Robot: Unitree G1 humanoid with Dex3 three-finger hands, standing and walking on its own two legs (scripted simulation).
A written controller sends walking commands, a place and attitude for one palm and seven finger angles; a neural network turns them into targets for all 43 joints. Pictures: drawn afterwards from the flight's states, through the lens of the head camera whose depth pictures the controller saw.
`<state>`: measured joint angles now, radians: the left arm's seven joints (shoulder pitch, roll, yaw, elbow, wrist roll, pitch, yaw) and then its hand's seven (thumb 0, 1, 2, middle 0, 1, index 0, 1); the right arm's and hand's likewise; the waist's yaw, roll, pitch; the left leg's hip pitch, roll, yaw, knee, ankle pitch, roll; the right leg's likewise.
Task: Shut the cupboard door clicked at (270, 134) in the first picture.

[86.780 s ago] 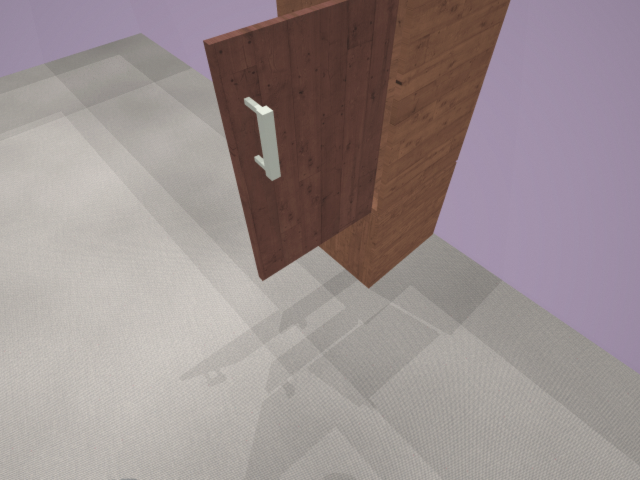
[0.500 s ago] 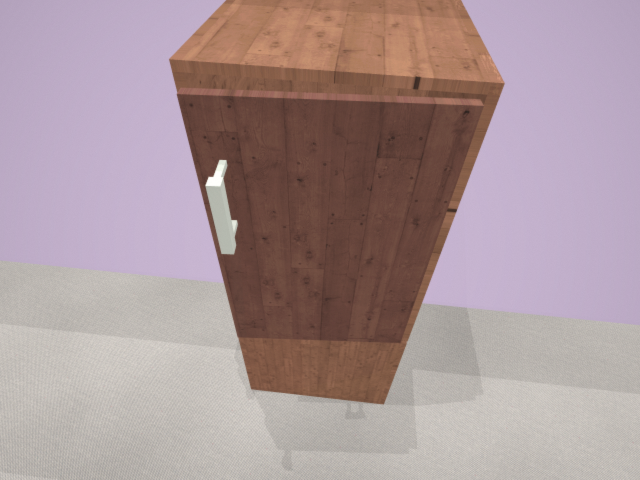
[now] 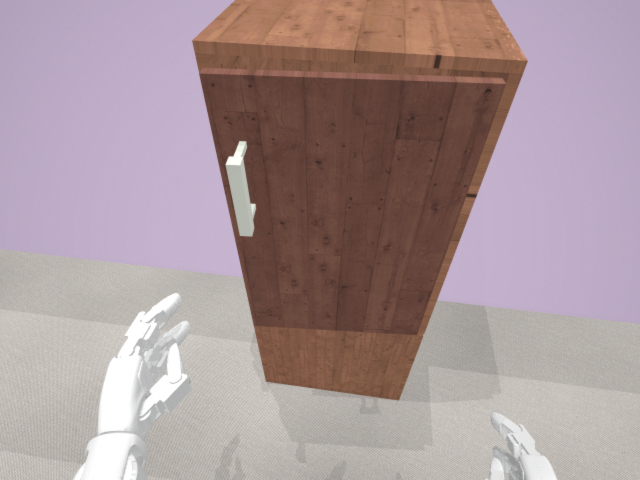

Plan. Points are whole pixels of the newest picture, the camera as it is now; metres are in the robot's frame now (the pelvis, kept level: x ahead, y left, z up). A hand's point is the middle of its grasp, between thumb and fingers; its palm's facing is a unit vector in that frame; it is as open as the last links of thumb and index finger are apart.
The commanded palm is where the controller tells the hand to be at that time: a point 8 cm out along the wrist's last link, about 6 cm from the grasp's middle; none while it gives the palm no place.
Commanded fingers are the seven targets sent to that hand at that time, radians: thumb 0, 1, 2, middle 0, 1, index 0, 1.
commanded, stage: raise the hand and make a fist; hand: left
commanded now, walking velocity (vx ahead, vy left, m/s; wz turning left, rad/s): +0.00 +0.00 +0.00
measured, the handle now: (244, 190) +0.50 +0.12 +0.11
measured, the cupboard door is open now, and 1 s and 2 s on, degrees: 5 5 5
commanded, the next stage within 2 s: bring the fist close to the handle in 1.68 s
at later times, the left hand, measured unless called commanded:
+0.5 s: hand (215, 382) +0.24 +0.13 +0.02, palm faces -0.15 -0.99 -0.04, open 4.6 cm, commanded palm +0.19 +0.21 +0.04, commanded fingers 0.00 0.90 0.90 -0.88 -1.04 -0.88 -1.04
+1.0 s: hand (180, 337) +0.26 +0.16 +0.10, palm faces +0.00 -1.00 -0.06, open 3.1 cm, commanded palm +0.23 +0.21 +0.09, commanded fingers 0.00 0.90 0.90 -1.30 -1.50 -1.30 -1.50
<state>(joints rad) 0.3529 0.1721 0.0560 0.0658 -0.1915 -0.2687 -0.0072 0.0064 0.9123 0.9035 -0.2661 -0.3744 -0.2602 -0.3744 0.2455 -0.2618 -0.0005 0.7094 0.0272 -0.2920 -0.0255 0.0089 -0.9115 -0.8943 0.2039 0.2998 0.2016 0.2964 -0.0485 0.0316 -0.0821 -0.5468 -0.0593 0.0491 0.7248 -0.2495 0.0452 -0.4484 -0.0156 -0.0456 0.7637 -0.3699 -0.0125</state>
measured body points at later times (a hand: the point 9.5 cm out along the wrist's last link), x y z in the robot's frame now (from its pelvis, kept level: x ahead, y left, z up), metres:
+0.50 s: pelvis +0.03 -0.03 -0.04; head +0.08 -0.03 +0.40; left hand +0.24 +0.19 +0.03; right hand +0.22 -0.24 -0.12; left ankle +0.09 +0.06 -0.71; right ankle +0.02 -0.12 -0.71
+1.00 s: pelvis +0.05 -0.03 -0.02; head +0.06 -0.03 +0.43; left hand +0.25 +0.22 +0.10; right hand +0.23 -0.26 -0.07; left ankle +0.09 +0.06 -0.71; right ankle +0.02 -0.12 -0.71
